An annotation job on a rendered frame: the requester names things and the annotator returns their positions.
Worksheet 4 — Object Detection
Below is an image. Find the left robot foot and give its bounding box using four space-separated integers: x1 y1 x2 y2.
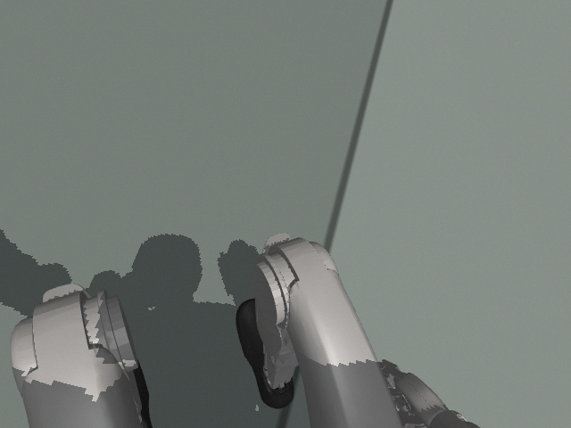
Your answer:
133 361 153 428

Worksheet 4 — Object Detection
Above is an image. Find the right robot hand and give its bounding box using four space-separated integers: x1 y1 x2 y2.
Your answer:
378 359 449 428

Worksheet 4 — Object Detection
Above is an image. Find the right robot arm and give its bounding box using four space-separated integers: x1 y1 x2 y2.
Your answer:
428 410 480 428

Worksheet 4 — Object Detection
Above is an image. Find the right robot foot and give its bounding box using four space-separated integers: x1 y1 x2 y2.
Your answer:
236 299 294 409

